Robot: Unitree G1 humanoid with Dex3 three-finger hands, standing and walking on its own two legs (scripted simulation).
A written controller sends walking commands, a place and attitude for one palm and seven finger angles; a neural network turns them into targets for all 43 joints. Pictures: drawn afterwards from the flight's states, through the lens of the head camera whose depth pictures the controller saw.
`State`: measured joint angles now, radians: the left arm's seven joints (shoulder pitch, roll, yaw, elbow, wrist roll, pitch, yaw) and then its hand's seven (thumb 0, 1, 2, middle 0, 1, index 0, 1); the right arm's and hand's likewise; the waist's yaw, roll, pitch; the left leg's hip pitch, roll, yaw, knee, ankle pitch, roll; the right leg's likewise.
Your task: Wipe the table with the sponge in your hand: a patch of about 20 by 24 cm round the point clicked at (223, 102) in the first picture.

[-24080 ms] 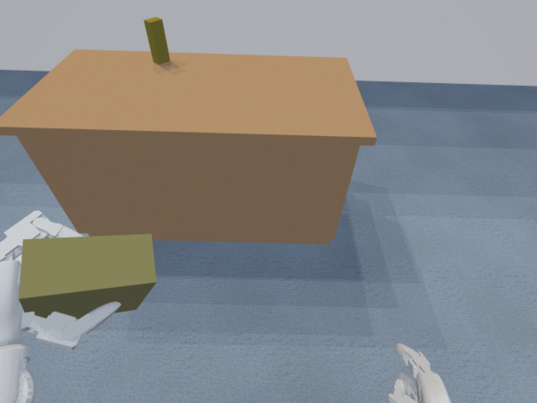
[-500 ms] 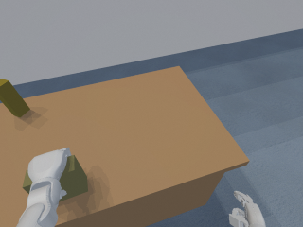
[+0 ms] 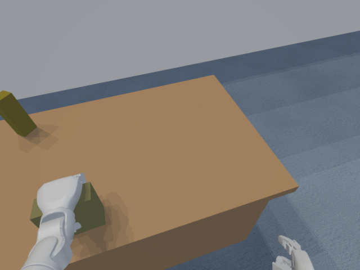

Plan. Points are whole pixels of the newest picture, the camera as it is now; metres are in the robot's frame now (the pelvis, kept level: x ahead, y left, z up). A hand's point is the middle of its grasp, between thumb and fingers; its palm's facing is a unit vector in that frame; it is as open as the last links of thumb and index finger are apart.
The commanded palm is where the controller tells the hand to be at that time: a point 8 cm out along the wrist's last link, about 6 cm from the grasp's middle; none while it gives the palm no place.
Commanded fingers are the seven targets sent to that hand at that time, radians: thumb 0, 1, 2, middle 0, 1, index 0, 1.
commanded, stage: wipe forward along the first lane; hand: left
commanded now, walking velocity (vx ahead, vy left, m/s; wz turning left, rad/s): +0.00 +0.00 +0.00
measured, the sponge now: (74, 216) +0.23 +0.31 -0.06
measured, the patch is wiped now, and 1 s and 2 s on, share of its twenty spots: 0.00 0.10 0.15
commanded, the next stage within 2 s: slide across to the middle lane in 1.68 s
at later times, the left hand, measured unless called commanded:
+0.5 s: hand (72, 188) +0.28 +0.33 -0.02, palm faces -0.16 -0.01 -0.99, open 9.8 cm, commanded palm +0.27 +0.32 +0.01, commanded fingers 0.00 0.10 1.30 -1.20 -1.60 -1.20 -1.60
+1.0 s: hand (71, 174) +0.33 +0.35 -0.02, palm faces -0.16 +0.01 -0.99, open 9.8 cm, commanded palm +0.32 +0.34 +0.01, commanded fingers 0.00 0.10 1.30 -1.20 -1.60 -1.20 -1.60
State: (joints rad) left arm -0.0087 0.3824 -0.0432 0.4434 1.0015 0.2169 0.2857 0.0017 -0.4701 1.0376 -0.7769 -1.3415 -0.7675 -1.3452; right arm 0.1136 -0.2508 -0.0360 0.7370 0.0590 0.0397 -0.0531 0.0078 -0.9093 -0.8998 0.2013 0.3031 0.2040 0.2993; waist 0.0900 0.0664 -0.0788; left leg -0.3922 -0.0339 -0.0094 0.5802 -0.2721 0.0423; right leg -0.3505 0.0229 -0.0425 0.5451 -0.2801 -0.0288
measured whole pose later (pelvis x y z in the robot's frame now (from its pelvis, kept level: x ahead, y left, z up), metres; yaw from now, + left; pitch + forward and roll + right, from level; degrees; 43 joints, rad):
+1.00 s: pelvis -0.03 -0.01 -0.03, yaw -1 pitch +14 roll -2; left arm -0.50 0.59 0.08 1.00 1.02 0.05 0.30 0.02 -0.52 1.08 -0.79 -1.34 -0.79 -1.35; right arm 0.25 -0.28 -0.03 0.73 0.08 0.05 -0.05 0.00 -0.91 -0.90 0.20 0.30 0.20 0.30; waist 0.00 0.07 -0.14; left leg -0.76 0.01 -0.03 0.82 -0.32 0.03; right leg -0.70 0.06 -0.07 0.75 -0.31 -0.05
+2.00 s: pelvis -0.01 +0.02 -0.04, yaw -2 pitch +20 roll -5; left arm -0.73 0.69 0.04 1.13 1.05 0.07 0.26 0.02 -0.53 1.10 -0.80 -1.33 -0.80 -1.35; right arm 0.33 -0.27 -0.02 0.74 0.05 0.09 -0.02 0.00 -0.91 -0.90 0.20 0.30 0.21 0.30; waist -0.05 0.05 -0.16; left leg -0.86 -0.01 -0.02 0.87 -0.36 0.07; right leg -0.78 0.05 -0.06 0.75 -0.33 -0.01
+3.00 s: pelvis +0.02 +0.02 -0.01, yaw -1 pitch +15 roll -3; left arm -0.58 0.43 -0.09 0.95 1.01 0.27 0.35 -0.01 -0.48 1.07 -0.76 -1.35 -0.75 -1.37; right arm 0.24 -0.25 -0.04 0.73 0.07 0.16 0.02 0.00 -0.91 -0.90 0.20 0.30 0.20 0.30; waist -0.02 0.04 -0.16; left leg -0.63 -0.03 -0.01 0.71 -0.35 0.06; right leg -0.56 0.03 -0.04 0.61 -0.32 -0.01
